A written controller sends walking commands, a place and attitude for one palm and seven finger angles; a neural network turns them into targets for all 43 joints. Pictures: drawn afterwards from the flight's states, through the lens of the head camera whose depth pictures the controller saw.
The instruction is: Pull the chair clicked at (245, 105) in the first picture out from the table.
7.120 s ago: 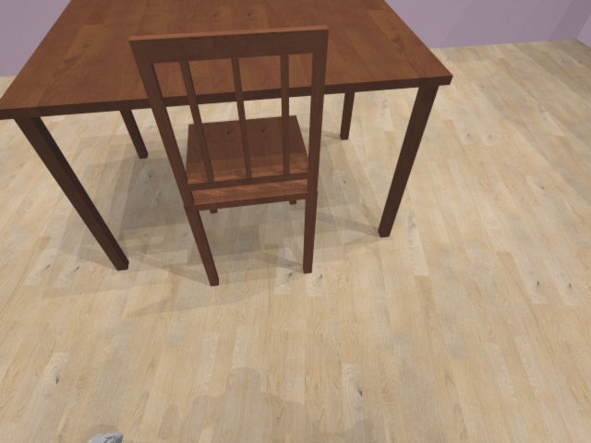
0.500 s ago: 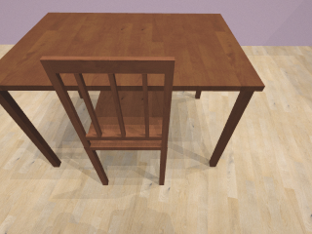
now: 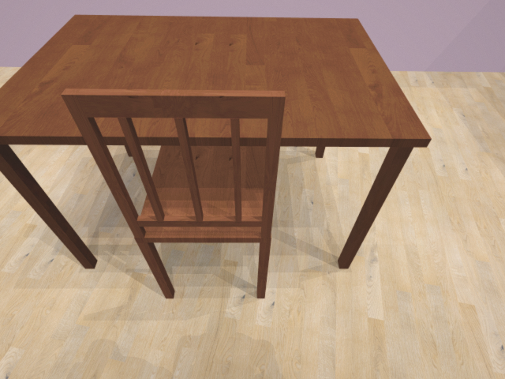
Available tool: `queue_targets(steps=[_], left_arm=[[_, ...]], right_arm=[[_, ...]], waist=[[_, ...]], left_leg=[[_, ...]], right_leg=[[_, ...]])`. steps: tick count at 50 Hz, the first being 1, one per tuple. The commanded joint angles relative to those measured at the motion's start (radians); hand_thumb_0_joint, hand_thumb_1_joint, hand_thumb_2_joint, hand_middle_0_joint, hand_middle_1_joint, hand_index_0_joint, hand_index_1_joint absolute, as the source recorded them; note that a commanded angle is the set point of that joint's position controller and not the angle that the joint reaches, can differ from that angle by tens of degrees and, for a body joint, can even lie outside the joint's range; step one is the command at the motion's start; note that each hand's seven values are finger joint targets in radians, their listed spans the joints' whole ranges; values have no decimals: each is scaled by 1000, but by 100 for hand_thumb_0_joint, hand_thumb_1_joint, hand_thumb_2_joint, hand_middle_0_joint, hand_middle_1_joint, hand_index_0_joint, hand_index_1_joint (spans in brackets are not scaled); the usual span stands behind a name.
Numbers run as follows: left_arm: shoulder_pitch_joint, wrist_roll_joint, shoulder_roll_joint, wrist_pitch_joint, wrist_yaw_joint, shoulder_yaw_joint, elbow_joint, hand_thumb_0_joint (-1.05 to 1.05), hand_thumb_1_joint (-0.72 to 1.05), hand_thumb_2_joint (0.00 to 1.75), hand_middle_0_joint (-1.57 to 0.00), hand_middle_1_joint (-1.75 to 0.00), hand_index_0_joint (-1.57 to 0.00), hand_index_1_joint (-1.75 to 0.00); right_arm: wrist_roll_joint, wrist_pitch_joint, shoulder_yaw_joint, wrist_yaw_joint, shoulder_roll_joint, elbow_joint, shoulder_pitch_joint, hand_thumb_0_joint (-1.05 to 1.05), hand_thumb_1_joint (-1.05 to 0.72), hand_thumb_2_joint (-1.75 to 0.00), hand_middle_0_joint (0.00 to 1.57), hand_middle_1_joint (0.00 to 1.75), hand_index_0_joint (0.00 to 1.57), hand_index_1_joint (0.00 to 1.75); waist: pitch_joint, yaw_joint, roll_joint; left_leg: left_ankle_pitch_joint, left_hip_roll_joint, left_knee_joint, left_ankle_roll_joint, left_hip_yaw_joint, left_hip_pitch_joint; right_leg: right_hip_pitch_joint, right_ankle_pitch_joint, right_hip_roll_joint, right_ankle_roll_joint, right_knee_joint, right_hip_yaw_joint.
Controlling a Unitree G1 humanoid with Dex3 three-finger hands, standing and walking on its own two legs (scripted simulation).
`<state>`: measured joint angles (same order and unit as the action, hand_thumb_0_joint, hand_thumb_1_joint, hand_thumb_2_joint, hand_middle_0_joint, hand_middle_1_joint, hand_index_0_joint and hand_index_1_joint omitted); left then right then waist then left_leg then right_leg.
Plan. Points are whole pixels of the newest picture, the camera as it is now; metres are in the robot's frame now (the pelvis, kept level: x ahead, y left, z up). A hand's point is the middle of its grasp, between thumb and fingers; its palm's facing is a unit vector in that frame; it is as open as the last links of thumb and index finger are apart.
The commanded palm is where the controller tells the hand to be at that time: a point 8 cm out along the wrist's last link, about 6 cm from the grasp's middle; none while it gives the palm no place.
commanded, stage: look again from close up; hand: left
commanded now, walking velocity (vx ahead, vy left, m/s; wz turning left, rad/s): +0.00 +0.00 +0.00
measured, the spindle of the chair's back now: (191, 175) +0.55 +0.18 -0.05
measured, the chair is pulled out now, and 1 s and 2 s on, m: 0.00 0.00 0.00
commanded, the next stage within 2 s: shuffle to correct the standing spot in 0.24 s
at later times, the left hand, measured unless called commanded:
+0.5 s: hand out of the picture -0.05 +0.17 -0.18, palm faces +0.05 -0.98 -0.17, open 7.4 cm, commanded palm none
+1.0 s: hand out of the picture +0.12 +0.17 -0.18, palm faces +0.09 -0.96 -0.26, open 7.3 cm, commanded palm none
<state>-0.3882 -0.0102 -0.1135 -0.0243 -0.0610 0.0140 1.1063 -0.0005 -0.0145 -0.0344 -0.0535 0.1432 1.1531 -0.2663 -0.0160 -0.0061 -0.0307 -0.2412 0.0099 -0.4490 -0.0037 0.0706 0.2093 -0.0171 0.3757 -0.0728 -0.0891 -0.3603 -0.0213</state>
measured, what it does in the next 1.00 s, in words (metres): steps on the spot: right foot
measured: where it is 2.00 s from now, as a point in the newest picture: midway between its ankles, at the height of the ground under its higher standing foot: outside the picture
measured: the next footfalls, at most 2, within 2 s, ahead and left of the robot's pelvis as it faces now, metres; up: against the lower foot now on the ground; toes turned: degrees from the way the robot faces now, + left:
right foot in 0.98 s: +0.19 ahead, -0.12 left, +0.00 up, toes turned +3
left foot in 1.22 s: +0.19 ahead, +0.06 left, +0.00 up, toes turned +5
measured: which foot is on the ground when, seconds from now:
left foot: down 0.00-0.98, up 1.00-1.00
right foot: down 0.00-0.70, up 0.72-0.96, down 0.98-1.00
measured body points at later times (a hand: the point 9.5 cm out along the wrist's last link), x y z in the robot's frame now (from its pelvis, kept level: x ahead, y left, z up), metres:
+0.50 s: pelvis +0.01 +0.01 +0.00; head +0.02 +0.01 +0.45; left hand -0.05 +0.22 -0.16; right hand +0.00 -0.21 -0.17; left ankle +0.00 +0.12 -0.74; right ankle -0.12 -0.06 -0.74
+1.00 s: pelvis +0.09 -0.03 -0.02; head +0.13 -0.05 +0.43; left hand +0.12 +0.22 -0.16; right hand +0.04 -0.25 -0.18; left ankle +0.00 +0.12 -0.73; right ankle +0.13 -0.15 -0.74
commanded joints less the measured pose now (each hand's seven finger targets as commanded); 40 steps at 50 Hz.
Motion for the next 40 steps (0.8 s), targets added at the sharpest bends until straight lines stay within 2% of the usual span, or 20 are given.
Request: queue_targets(steps=[1, 8, 13, 14, 17, 20, 22, 24, 25, 27, 29, 31, 32, 33, 34, 35, 36, 37, 38, 40], left_arm=[[-128, 2, -96, -3, -3, -14, 0, 0, 90, 90, -20, -30, -20, -30], [-126, 2, -92, -4, -3, -16, 2, 0, 90, 90, -20, -30, -20, -30], [-125, 2, -92, -3, -3, -15, 5, 0, 90, 90, -20, -30, -20, -30], [-121, 1, -94, -3, -3, -15, 2, 0, 90, 90, -20, -30, -20, -30], [-122, 2, -93, -3, -2, -14, 5, 0, 90, 90, -20, -30, -20, -30], [-128, -2, -90, -1, 5, -18, 15, 0, 90, 90, -20, -30, -20, -30], [-125, -5, -88, 4, 15, -22, 14, 0, 90, 90, -20, -30, -20, -30], [-126, -9, -90, 5, 24, -27, 13, 0, 90, 90, -20, -30, -20, -30], [-133, -9, -92, 5, 27, -30, 14, 0, 90, 90, -20, -30, -20, -30], [-153, -8, -100, 1, 28, -36, 21, 0, 90, 90, -20, -30, -20, -30], [-179, -7, -109, -1, 24, -42, 29, 0, 90, 90, -20, -30, -20, -30], [-176, -5, -113, -7, 22, -44, 31, 0, 90, 90, -20, -30, -20, -30], [-152, -4, -108, -11, 23, -41, 24, 0, 90, 90, -20, -30, -20, -30], [-114, -2, -104, -20, 24, -40, 4, 0, 90, 90, -20, -30, -20, -30], [-54, 4, -82, -26, 27, -38, -24, 0, 90, 90, -20, -30, -20, -30], [33, -1, -90, -30, 28, -39, -66, 0, 90, 90, -20, -30, -20, -30], [73, -6, -108, -19, 27, -55, -85, 0, 90, 90, -20, -30, -20, -30], [72, -11, -98, -8, 37, -60, -95, 0, 90, 90, -20, -30, -20, -30], [53, -13, -68, -1, 47, -59, -96, 0, 90, 90, -20, -30, -20, -30], [33, -10, -50, 10, 64, -60, -107, 0, 90, 90, -20, -30, -20, -30]], right_arm=[[0, -9, 18, 0, 82, -26, -59, 0, -90, -90, 20, 30, 20, 30], [-2, -12, 19, -1, 86, -25, -67, 0, -90, -90, 20, 30, 20, 30], [-1, -11, 18, 0, 84, -26, -61, 0, -90, -90, 20, 30, 20, 30], [1, -10, 18, 0, 81, -25, -59, 0, -90, -90, 20, 30, 20, 30], [-1, -10, 18, 1, 85, -23, -60, 0, -90, -90, 20, 30, 20, 30], [-5, -8, 22, 4, 94, -12, -75, 0, -90, -90, 20, 30, 20, 30], [-10, -6, 31, 9, 104, -14, -70, 0, -90, -90, 20, 30, 20, 30], [-10, -5, 37, 13, 106, -24, -56, 0, -90, -90, 20, 30, 20, 30], [-11, -6, 39, 15, 103, -32, -47, 0, -90, -90, 20, 30, 20, 30], [-12, -13, 38, 15, 90, -44, -33, 0, -90, -90, 20, 30, 20, 30], [-12, -23, 34, 12, 73, -48, -28, 0, -90, -90, 20, 30, 20, 30], [-14, -33, 35, 4, 71, -42, -64, 0, -90, -90, 20, 30, 20, 30], [-15, -38, 40, -2, 82, -23, -119, 0, -90, -90, 20, 30, 20, 30], [-20, -46, 48, -9, 114, 7, -222, 0, -90, -90, 20, 30, 20, 30], [-26, -48, 64, -19, 162, 34, -323, 0, -90, -90, 20, 30, 20, 30], [-28, -46, 63, -17, 178, 49, -379, 0, -90, -90, 20, 30, 20, 30], [-27, -41, 59, -14, 162, 39, -352, 0, -90, -90, 20, 30, 20, 30], [-23, -47, 58, -13, 137, 11, -284, 0, -90, -90, 20, 30, 20, 30], [-21, -52, 56, -11, 129, -16, -204, 0, -90, -90, 20, 30, 20, 30], [-23, -55, 62, -2, 146, -48, -110, 0, -90, -90, 20, 30, 20, 30]], waist=[[-64, -5, -10], [-36, -3, 3], [-50, -5, -2], [-72, -6, -23], [-55, -5, -14], [-44, 0, -22], [-86, 1, 11], [-143, -5, 7], [-157, -7, 8], [-156, -14, -37], [-151, -18, -87], [-98, 12, -81], [-60, 47, -27], [21, 87, 49], [28, 119, 189], [-21, 132, 262], [-79, 111, 140], [-109, 79, 79], [-118, 37, 95], [-110, -5, 146]], left_leg=[[281, -90, 18, -48, -101, -85], [327, -92, 14, -53, -107, -104], [309, -90, 21, -54, -112, -98], [288, -90, 28, -54, -113, -81], [299, -88, 28, -55, -116, -93], [152, -85, 7, -62, -110, -88], [26, -90, 14, -69, -122, -57], [-73, -95, 16, -78, -140, 0], [-75, -88, -5, -76, -132, 30], [-30, -62, -78, -69, -90, 89], [29, -40, -149, -66, -39, 137], [70, -26, -156, -71, -12, 77], [179, -41, -116, -90, -38, -48], [382, -114, -104, -152, -155, -223], [562, -269, -40, -267, -371, -331], [766, -389, 66, -344, -517, -353], [686, -416, 87, -351, -503, -260], [545, -388, 119, -309, -445, -164], [433, -346, 148, -271, -391, -83], [283, -290, 193, -227, -306, 39]], right_leg=[[148, -545, 171, 105, 40, -91], [137, -543, 172, 95, 31, -86], [145, -526, 174, 98, 39, -83], [150, -509, 172, 100, 45, -80], [145, -515, 175, 99, 40, -78], [148, -333, 160, 82, 28, -72], [194, -127, 151, 49, 23, -71], [227, 13, 145, 32, 33, -81], [224, 16, 153, 24, 37, -96], [174, -75, 174, 8, 39, -129], [107, -311, 197, 1, 10, -137], [84, -667, 198, 1, -92, -104], [145, -792, 172, 14, -202, -55], [266, -736, 119, 37, -386, -4], [453, -381, 49, 61, -625, 60], [627, 197, 21, 44, -836, 31], [646, 223, 74, 25, -898, -31], [632, 178, 110, 24, -866, -53], [586, 129, 142, 30, -809, -54], [470, 82, 154, 43, -670, -10]])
